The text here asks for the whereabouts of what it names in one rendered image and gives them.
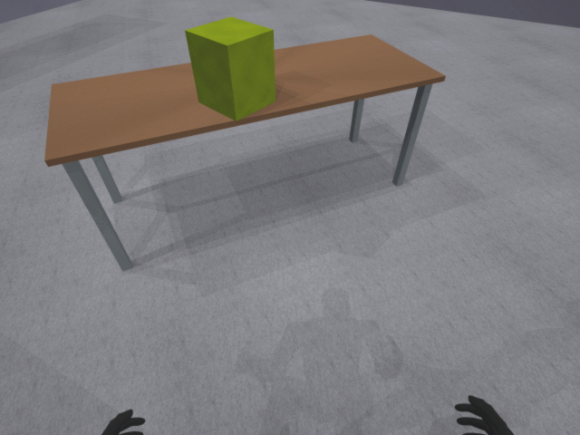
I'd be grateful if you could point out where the right robot hand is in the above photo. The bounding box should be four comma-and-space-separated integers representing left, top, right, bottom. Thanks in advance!
455, 395, 514, 435

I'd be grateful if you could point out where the left robot hand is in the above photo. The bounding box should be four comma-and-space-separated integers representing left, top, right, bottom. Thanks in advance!
102, 410, 145, 435

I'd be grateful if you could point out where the carton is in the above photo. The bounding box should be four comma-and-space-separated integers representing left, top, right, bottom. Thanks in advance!
185, 17, 276, 121

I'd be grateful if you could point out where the table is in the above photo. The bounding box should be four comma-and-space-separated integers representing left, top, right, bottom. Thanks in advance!
44, 34, 446, 271

